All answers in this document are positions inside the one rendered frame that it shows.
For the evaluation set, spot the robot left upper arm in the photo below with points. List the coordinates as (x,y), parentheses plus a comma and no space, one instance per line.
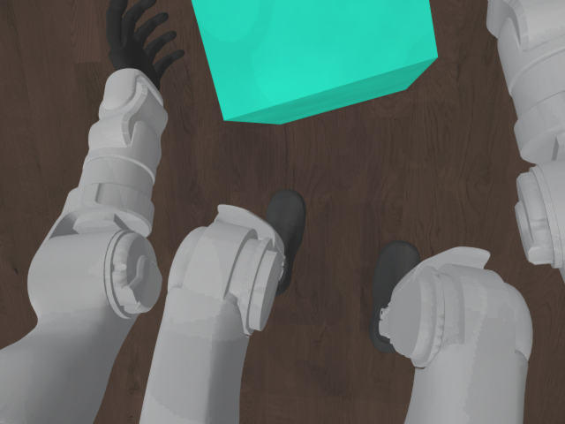
(87,291)

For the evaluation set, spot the left robot forearm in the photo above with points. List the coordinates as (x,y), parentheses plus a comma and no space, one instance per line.
(116,183)

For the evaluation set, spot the right robot forearm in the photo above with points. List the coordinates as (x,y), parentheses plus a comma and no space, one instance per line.
(531,46)

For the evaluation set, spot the robot left shin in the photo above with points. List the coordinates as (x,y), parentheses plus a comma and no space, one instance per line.
(227,214)

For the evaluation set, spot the robot right upper arm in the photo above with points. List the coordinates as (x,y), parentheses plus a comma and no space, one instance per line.
(540,213)

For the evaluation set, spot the left robot hand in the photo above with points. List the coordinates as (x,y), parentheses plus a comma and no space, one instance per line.
(126,47)

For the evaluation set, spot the carton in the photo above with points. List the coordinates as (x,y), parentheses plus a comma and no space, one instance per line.
(276,61)

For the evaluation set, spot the robot right thigh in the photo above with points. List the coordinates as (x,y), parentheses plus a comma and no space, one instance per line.
(458,323)

